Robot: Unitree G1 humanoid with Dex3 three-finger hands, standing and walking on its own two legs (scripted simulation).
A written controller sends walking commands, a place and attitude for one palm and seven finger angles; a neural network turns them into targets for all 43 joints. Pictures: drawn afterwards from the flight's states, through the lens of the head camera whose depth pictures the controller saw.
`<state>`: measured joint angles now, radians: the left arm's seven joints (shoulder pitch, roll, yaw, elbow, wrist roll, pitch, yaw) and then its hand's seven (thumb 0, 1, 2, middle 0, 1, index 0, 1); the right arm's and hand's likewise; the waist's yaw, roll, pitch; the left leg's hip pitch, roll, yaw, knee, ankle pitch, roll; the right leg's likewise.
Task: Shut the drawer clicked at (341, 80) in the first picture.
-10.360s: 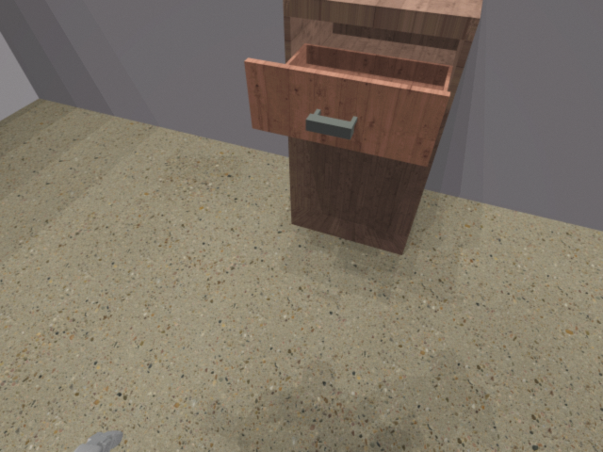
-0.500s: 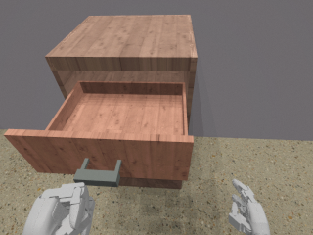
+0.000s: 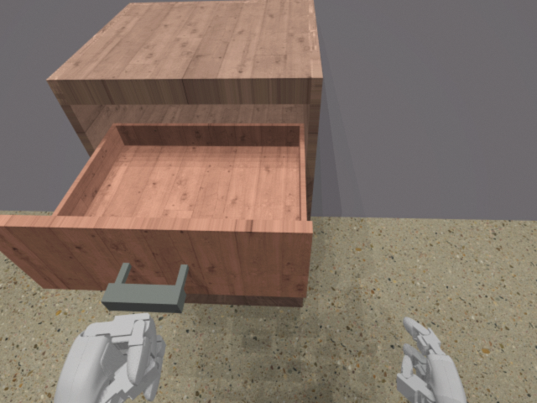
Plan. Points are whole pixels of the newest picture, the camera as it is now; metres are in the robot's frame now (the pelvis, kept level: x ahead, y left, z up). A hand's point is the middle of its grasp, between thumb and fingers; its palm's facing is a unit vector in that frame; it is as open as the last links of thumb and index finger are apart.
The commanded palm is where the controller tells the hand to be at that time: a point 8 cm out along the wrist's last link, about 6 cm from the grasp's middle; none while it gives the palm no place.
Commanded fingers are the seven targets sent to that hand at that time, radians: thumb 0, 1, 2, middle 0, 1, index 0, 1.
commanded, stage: bring the fist close to the handle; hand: left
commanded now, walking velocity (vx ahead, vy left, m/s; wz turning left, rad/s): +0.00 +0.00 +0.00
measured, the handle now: (149, 283) +0.28 +0.20 +0.05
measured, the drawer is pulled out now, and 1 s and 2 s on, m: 0.30 0.30 0.21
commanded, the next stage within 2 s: push the drawer shut in 0.98 s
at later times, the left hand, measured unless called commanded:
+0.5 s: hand (170, 344) +0.19 +0.14 +0.06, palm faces -0.01 -1.00 -0.01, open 3.3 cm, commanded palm +0.16 +0.20 +0.06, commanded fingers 0.00 0.90 0.90 -1.40 -1.60 -1.40 -1.60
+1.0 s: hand (172, 343) +0.19 +0.14 +0.06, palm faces -0.02 -1.00 -0.02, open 2.9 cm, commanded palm +0.17 +0.20 +0.06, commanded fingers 0.00 0.90 0.90 -1.40 -1.60 -1.40 -1.60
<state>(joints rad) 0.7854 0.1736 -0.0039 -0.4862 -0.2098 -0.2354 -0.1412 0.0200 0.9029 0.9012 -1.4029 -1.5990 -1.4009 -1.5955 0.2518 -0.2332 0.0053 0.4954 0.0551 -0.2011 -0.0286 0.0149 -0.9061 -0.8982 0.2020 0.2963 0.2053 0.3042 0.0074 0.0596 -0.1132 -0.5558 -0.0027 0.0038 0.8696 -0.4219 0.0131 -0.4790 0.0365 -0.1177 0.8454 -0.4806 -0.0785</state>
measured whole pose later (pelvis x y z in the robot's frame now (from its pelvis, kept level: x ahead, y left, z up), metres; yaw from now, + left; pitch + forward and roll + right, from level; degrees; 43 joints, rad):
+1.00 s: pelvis -0.01 +0.02 -0.03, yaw -1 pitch +12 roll -1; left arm 0.58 0.16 -0.07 -0.30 -0.15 -0.33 -0.03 -0.05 0.88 0.92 -1.40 -1.60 -1.40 -1.60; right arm 0.25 -0.24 0.03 0.41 0.03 -0.07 -0.01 0.01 -0.91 -0.90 0.20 0.30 0.21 0.30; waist -0.02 0.05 -0.14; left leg -0.77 0.00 0.02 1.04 -0.48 0.04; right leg -0.69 0.03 -0.11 1.01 -0.53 -0.06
